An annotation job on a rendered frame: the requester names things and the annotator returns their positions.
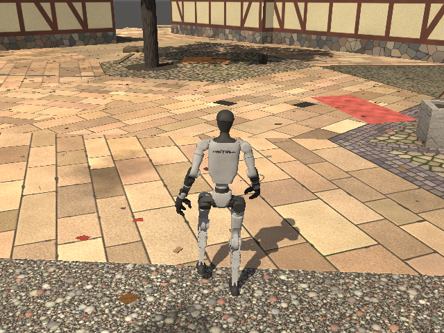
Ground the right robot hand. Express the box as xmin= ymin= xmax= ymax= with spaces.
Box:
xmin=244 ymin=186 xmax=260 ymax=199

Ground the left robot upper arm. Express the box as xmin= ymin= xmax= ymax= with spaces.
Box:
xmin=189 ymin=139 xmax=210 ymax=178

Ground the right robot forearm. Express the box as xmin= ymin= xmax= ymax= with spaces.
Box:
xmin=250 ymin=167 xmax=260 ymax=189

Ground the left robot foot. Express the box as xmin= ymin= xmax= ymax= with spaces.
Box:
xmin=196 ymin=262 xmax=206 ymax=275

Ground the right robot upper arm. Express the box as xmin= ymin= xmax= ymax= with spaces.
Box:
xmin=239 ymin=140 xmax=257 ymax=178

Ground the robot right shin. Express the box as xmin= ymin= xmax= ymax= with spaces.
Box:
xmin=230 ymin=237 xmax=241 ymax=287

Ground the left robot forearm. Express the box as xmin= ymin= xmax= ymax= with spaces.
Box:
xmin=178 ymin=167 xmax=195 ymax=199

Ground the left robot hand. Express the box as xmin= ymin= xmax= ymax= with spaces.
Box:
xmin=175 ymin=197 xmax=191 ymax=216

